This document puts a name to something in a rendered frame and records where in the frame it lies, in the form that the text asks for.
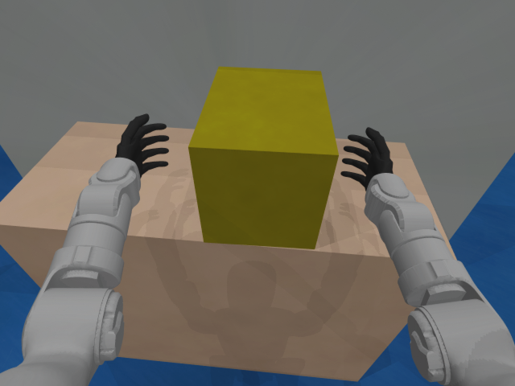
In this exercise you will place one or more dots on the robot right upper arm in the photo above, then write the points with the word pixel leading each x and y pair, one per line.
pixel 461 343

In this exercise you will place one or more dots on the carton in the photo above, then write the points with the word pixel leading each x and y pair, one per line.
pixel 263 157

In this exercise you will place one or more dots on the pedestal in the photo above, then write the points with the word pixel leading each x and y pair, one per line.
pixel 327 312

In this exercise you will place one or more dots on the robot left forearm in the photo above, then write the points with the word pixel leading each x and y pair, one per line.
pixel 91 256

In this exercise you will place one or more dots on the robot left hand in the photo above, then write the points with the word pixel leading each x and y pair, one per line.
pixel 132 143

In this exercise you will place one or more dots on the robot right forearm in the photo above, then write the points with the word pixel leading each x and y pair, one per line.
pixel 428 273

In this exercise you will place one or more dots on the robot right hand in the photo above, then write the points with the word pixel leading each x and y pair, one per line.
pixel 378 157

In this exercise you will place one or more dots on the robot left upper arm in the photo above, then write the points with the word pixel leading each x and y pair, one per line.
pixel 72 331

